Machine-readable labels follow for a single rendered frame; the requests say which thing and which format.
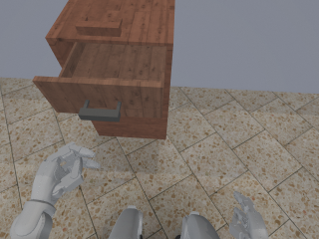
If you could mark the robot right thigh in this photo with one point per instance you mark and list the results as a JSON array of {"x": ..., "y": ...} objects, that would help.
[{"x": 196, "y": 226}]

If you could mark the cabinet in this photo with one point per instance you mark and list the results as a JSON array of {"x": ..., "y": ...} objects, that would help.
[{"x": 143, "y": 22}]

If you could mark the robot right hand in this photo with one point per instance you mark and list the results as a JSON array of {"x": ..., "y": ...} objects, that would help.
[{"x": 252, "y": 224}]

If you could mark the robot left thigh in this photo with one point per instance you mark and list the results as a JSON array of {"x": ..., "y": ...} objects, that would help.
[{"x": 129, "y": 225}]

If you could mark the robot left hand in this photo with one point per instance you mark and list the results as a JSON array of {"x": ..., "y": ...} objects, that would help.
[{"x": 46, "y": 186}]

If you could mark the robot thigh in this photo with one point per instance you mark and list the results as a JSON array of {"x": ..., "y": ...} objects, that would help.
[
  {"x": 196, "y": 226},
  {"x": 129, "y": 225}
]

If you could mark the drawer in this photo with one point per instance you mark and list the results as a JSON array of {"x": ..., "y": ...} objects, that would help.
[{"x": 106, "y": 74}]

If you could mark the handle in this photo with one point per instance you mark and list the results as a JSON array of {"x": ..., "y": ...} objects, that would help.
[
  {"x": 99, "y": 28},
  {"x": 86, "y": 113}
]

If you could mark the left robot forearm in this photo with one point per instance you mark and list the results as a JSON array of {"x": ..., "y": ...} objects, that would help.
[{"x": 34, "y": 222}]

